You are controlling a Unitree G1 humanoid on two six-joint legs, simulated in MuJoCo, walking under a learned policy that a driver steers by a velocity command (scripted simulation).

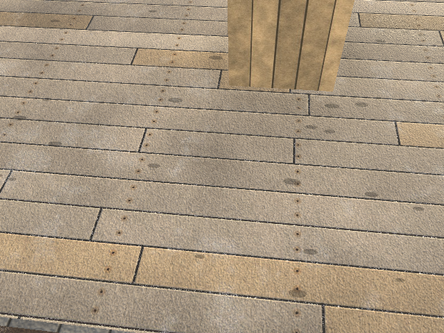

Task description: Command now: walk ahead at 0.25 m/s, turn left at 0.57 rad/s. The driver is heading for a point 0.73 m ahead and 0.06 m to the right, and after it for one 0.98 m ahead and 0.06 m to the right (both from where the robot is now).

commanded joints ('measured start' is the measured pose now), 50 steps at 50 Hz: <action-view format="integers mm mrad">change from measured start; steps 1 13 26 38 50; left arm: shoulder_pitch -89 79 -32 115 292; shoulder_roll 161 105 145 166 169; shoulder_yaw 39 -10 7 20 32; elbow -53 -36 2 37 48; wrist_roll -9 9 -24 -25 -37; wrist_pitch -6 40 129 24 44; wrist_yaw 13 0 30 26 45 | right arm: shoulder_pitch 15 25 -159 -294 -470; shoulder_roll -17 -227 -101 -74 -6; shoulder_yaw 1 -49 -16 -37 -6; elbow -85 -176 -30 -20 -70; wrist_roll -9 -51 -42 -19 5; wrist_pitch -2 -1 0 -80 -115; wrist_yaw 11 18 -11 11 64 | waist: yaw -29 -29 -31 27 96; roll -156 263 70 -164 -198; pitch -36 -421 -120 71 64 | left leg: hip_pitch -42 806 313 -277 -31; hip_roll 41 399 224 -6 -77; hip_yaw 2 -576 -111 -15 21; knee -139 -639 -820 -169 -583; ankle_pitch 119 931 91 105 338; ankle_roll -17 454 272 22 -17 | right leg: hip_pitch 54 -389 -169 192 156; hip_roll -273 11 -98 -296 -221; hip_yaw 98 46 63 527 403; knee -118 932 494 -220 -113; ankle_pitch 630 -525 -203 -255 114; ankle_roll -180 63 72 -194 -158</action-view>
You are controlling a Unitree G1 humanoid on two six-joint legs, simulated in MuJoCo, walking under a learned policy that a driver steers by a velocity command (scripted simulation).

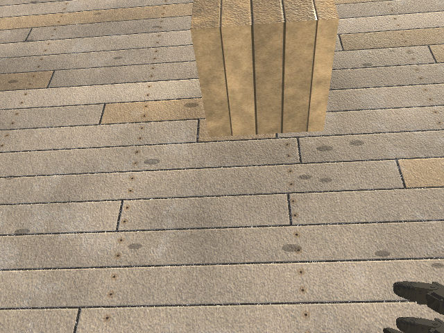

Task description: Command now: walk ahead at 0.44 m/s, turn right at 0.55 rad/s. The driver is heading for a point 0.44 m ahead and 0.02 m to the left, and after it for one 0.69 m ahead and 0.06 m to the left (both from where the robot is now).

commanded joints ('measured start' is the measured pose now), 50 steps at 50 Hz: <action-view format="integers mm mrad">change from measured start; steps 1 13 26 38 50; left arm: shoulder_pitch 29 -123 -381 -275 -187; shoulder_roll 202 110 153 129 239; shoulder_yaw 55 42 31 43 80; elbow -43 -158 -262 -154 -67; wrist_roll -9 -11 7 37 -6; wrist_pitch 1 -4 -47 -83 -30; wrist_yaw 9 -16 -62 -39 -6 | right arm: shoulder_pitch -181 200 319 292 71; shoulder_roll -62 -57 -204 -59 -67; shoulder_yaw -3 -6 -28 5 9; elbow -119 48 147 85 -24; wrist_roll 7 -32 23 12 -17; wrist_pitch -36 -29 10 59 40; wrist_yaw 11 -17 -29 -35 21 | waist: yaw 1 -99 -82 -110 -94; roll -195 69 29 -118 -117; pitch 73 -34 -2 -12 15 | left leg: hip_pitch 10 476 489 -72 76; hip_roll -29 238 233 138 13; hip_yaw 23 -185 -51 -50 99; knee -68 -375 -280 569 35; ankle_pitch -5 -109 127 -201 -53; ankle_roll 11 251 195 47 115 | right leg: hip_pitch -51 -632 -386 -161 33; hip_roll -209 -127 -42 -284 -284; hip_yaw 193 -14 -139 -67 -318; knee -33 887 224 -155 17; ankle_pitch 286 17 284 317 885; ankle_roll -129 16 8 -146 -77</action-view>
